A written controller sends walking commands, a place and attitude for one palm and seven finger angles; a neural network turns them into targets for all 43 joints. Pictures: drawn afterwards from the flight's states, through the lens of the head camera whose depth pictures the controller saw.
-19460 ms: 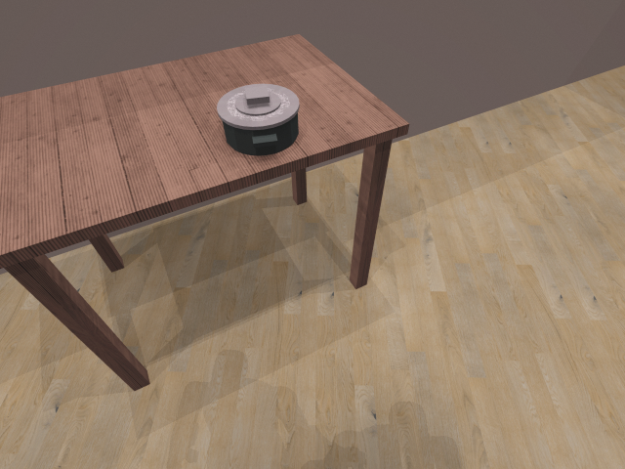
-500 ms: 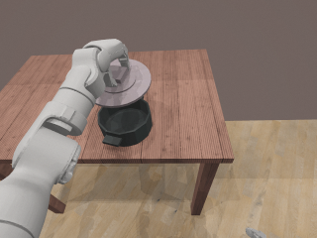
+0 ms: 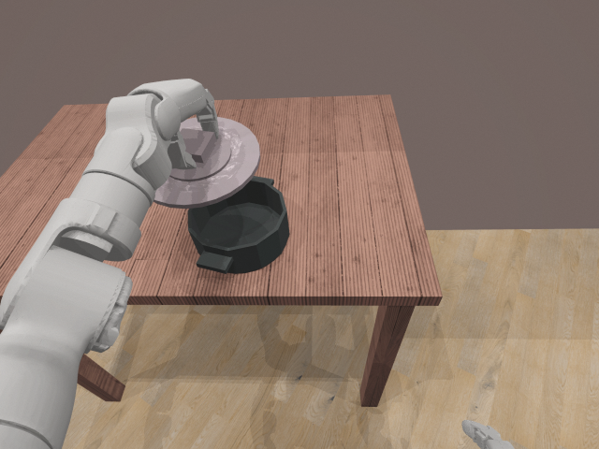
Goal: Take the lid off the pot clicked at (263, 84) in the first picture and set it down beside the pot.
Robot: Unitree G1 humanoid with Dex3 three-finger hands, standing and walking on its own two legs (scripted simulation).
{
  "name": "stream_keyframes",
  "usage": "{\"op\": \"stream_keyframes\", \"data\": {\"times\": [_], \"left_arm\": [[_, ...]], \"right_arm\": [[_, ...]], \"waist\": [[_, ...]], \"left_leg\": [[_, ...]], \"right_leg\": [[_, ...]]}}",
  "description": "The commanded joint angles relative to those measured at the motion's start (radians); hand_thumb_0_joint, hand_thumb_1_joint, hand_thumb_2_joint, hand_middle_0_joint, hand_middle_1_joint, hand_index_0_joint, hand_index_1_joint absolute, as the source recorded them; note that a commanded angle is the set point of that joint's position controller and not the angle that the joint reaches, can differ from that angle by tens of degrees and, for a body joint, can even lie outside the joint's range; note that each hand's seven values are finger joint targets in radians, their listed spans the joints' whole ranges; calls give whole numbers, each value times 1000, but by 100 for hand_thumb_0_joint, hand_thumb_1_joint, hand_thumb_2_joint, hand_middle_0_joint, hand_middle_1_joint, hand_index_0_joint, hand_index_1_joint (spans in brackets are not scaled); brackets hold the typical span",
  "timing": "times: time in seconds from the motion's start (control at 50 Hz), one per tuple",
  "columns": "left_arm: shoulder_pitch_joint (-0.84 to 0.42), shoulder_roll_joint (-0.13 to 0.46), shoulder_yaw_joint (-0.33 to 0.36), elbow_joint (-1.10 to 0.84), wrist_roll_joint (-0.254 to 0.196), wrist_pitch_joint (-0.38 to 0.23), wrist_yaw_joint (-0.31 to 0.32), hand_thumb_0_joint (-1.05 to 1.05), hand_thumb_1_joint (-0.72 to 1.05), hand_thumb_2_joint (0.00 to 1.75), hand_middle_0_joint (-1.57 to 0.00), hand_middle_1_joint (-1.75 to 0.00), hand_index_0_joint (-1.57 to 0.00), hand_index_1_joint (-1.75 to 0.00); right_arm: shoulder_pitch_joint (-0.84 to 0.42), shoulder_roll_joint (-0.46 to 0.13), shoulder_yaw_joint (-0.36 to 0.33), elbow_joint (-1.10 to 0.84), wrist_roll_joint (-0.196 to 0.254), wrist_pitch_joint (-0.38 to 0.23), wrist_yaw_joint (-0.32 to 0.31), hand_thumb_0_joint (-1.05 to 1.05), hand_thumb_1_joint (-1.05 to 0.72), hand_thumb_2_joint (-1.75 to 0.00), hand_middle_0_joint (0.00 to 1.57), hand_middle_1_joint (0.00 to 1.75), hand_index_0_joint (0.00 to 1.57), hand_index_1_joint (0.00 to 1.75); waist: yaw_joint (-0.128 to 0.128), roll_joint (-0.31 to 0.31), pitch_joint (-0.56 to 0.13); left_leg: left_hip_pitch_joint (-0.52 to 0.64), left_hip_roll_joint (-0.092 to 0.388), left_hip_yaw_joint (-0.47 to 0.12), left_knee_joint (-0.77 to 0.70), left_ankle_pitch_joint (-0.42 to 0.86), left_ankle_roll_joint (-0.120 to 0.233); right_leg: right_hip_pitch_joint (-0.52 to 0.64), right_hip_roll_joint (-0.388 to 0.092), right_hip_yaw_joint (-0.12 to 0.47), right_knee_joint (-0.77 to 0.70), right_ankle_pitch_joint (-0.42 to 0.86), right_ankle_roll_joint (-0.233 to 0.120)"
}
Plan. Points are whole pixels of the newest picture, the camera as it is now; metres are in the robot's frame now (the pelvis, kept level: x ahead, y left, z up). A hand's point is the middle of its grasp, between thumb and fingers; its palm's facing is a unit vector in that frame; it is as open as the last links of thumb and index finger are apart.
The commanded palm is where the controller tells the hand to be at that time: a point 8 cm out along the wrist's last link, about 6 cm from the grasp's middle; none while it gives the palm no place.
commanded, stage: move the lid sideways beside the pot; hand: left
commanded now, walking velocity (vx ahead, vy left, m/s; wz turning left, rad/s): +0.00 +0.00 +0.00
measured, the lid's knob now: (192, 145) +0.48 +0.15 +0.17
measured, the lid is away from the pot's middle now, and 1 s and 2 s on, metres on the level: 0.04 0.16 0.23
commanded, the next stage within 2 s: lower the lid onto the table in 1.70 s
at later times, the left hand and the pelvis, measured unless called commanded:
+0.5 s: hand (136, 142) +0.48 +0.22 +0.19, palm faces -0.32 -0.06 -0.94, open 8.6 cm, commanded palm +0.47 +0.23 +0.27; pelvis +0.01 +0.01 +0.00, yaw +0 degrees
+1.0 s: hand (93, 151) +0.46 +0.27 +0.19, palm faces -0.35 -0.08 -0.93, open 8.6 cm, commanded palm +0.47 +0.28 +0.27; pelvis +0.00 +0.02 +0.00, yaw +1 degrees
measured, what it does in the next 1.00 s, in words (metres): stands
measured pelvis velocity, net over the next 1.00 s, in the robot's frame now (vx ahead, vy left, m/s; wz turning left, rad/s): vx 0.00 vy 0.02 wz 0.02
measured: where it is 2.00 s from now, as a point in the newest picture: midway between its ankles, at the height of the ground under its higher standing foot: outside the picture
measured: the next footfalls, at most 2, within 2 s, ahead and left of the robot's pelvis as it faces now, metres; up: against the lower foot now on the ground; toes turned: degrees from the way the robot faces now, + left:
none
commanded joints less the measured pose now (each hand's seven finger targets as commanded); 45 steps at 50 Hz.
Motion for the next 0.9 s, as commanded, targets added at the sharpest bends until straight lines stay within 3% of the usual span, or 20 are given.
{"op": "stream_keyframes", "data": {"times": [0.0, 0.02, 0.14, 0.2, 0.24, 0.32, 0.36, 0.38, 0.42, 0.44, 0.48, 0.52, 0.54, 0.64, 0.68, 0.74, 0.78, 0.8, 0.84, 0.88], "left_arm": [[-689, 313, 143, -220, 17, -41, 47, 0, 52, 108, -89, -116, -76, -106], [-692, 274, 105, -226, 14, -47, 42, 0, 52, 108, -89, -116, -76, -106], [-697, 355, 163, -187, 26, -86, 50, 0, 52, 108, -89, -116, -76, -106], [-699, 354, 160, -160, 31, -96, 50, 0, 52, 108, -89, -116, -76, -106], [-717, 415, 199, -196, 38, -108, 54, 0, 52, 108, -89, -116, -76, -106], [-677, 426, 207, -205, 37, -125, 47, 0, 52, 108, -89, -116, -76, -106], [-643, 456, 238, -170, 41, -124, 42, 0, 52, 108, -89, -116, -76, -106], [-656, 459, 231, -209, 37, -129, 40, 0, 52, 108, -89, -116, -76, -106], [-644, 417, 193, -196, 39, -125, 31, 0, 52, 108, -89, -116, -76, -106], [-656, 471, 237, -228, 42, -127, 34, 0, 52, 108, -89, -116, -76, -106], [-651, 501, 259, -261, 40, -140, 31, 0, 52, 108, -89, -116, -76, -106], [-624, 459, 224, -266, 37, -138, 26, 0, 52, 108, -89, -116, -76, -106], [-617, 499, 262, -276, 41, -135, 29, 0, 52, 108, -89, -116, -76, -106], [-625, 476, 230, -257, 35, -124, 14, 0, 52, 108, -89, -116, -76, -106], [-627, 480, 227, -175, 41, -124, 11, 0, 52, 108, -89, -116, -76, -106], [-724, 535, 247, -278, 46, -157, 17, 0, 52, 108, -89, -116, -76, -106], [-674, 490, 220, -162, 45, -159, 10, 0, 52, 108, -89, -116, -76, -106], [-665, 534, 254, -142, 43, -162, 11, 0, 52, 108, -89, -116, -76, -106], [-719, 510, 219, -190, 42, -176, 8, 0, 52, 108, -89, -116, -76, -106], [-705, 464, 183, -107, 46, -176, 4, 0, 52, 108, -89, -116, -76, -106]], "right_arm": [[-44, -129, -38, -117, 3, -35, -16, 0, -90, -90, 20, 30, 20, 30], [-39, -134, -43, -117, 5, -32, -14, 0, -90, -90, 20, 30, 20, 30], [-4, -142, -47, -105, 6, -28, -12, 0, -90, -90, 20, 30, 20, 30], [7, -145, -51, -100, 6, -23, -12, 0, -90, -90, 20, 30, 20, 30], [24, -154, -56, -102, 4, -20, -10, 0, -90, -90, 20, 30, 20, 30], [35, -163, -66, -103, 3, -16, -7, 0, -90, -90, 20, 30, 20, 30], [39, -163, -66, -102, 2, -10, -4, 0, -90, -90, 20, 30, 20, 30], [33, -164, -65, -107, 6, -6, -2, 0, -90, -90, 20, 30, 20, 30], [39, -165, -72, -105, 7, -3, 1, 0, -90, -90, 20, 30, 20, 30], [45, -168, -72, -106, 7, -2, 4, 0, -90, -90, 20, 30, 20, 30], [41, -169, -72, -117, 8, -1, 3, 0, -90, -90, 20, 30, 20, 30], [43, -172, -77, -119, 7, 0, 7, 0, -90, -90, 20, 30, 20, 30], [55, -170, -77, -117, 5, 1, 12, 0, -90, -90, 20, 30, 20, 30], [42, -173, -73, -116, 12, 18, 13, 0, -90, -90, 20, 30, 20, 30], [42, -173, -70, -108, 11, 25, 4, 0, -90, -90, 20, 30, 20, 30], [39, -171, -68, -123, 12, 18, 0, 0, -90, -90, 20, 30, 20, 30], [51, -171, -67, -101, 12, 24, -6, 0, -90, -90, 20, 30, 20, 30], [55, -177, -69, -99, 13, 31, -7, 0, -90, -90, 20, 30, 20, 30], [49, -173, -67, -104, 15, 32, -6, 0, -90, -90, 20, 30, 20, 30], [53, -172, -65, -88, 16, 34, -8, 0, -90, -90, 20, 30, 20, 30]], "waist": [[-13, -115, -401], [-24, -87, -397], [-21, -52, -407], [-25, -56, -409], [-21, -34, -459], [-22, -10, -478], [-17, -48, -460], [-17, -22, -477], [-29, -7, -449], [-23, -12, -467], [-19, -9, -500], [-24, 44, -492], [-19, 20, -502], [-31, 15, -452], [-37, -30, -420], [-33, 33, -503], [-42, -7, -433], [-35, -22, -433], [-41, 26, -457], [-49, 24, -400]], "left_leg": [[298, -52, -13, 13, 176, 64], [309, -51, -13, 14, 179, 61], [304, -48, -21, 15, 177, 58], [306, -48, -23, 18, 181, 60], [324, -43, -28, 21, 213, 58], [364, -39, -36, 44, 318, 60], [341, -38, -31, 45, 303, 62], [350, -38, -34, 43, 320, 60], [362, -35, -38, 51, 345, 59], [374, -30, -43, 46, 341, 58], [391, -29, -48, 54, 382, 60], [419, -26, -58, 68, 457, 54], [427, -22, -64, 67, 468, 53], [396, -25, -59, 57, 385, 48], [352, -32, -52, 50, 288, 52], [403, -32, -64, 53, 325, 48], [371, -30, -60, 55, 283, 51], [351, -30, -56, 53, 259, 51], [376, -30, -60, 51, 283, 45], [357, -28, -61, 48, 214, 45]], "right_leg": [[-12, 48, 0, -65, 328, -22], [-29, 50, -8, -69, 319, -25], [-28, 54, -11, -71, 303, -32], [-39, 57, -14, -71, 301, -32], [-17, 56, -12, -68, 329, -34], [-27, 59, -18, -64, 387, -38], [-21, 59, -16, -63, 385, -33], [-19, 58, -17, -58, 390, -33], [-57, 63, -24, -66, 373, -35], [-49, 64, -22, -64, 362, -32], [-41, 64, -21, -58, 381, -33], [-77, 66, -27, -60, 377, -35], [-70, 68, -25, -58, 373, -32], [-100, 69, -33, -67, 314, -31], [-106, 71, -37, -72, 281, -33], [-93, 69, -31, -65, 292, -36], [-129, 71, -41, -71, 261, -35], [-113, 70, -39, -70, 260, -35], [-121, 68, -39, -68, 262, -36], [-166, 73, -47, -78, 200, -38]]}}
